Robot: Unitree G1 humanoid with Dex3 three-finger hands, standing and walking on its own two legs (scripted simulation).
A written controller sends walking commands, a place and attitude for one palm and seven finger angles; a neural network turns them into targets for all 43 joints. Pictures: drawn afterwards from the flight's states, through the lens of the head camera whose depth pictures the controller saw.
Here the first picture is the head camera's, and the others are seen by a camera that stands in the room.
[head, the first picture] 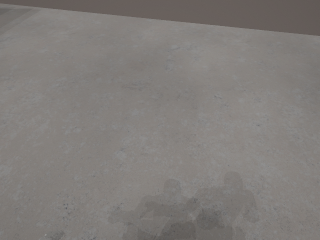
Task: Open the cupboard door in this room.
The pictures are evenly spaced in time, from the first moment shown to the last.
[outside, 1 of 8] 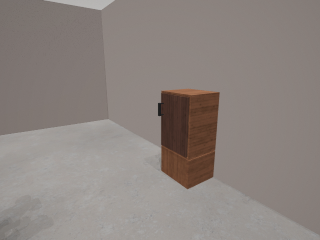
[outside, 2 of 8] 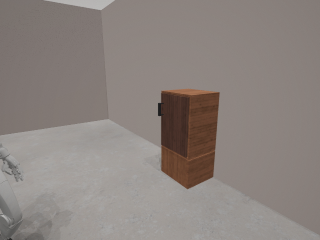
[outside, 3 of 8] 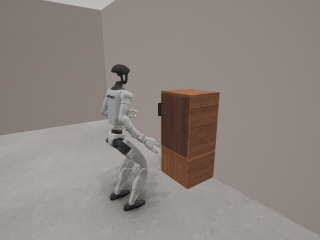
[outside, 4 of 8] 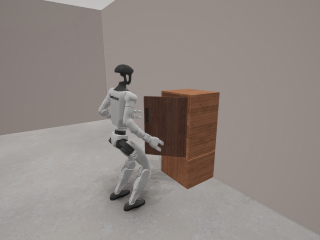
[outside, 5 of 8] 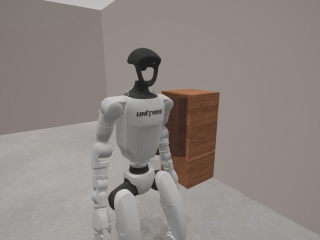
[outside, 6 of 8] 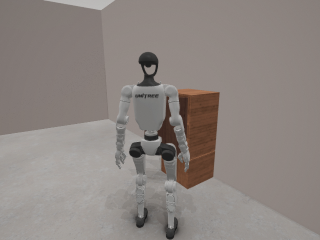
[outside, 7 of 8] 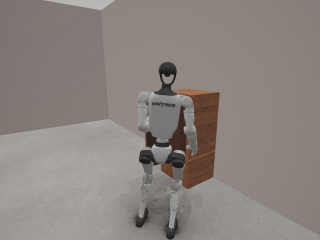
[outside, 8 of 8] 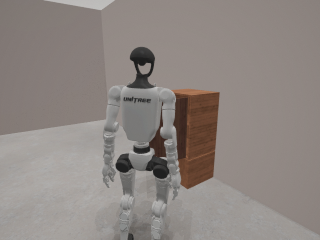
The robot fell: no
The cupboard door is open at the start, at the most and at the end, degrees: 0 85 83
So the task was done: yes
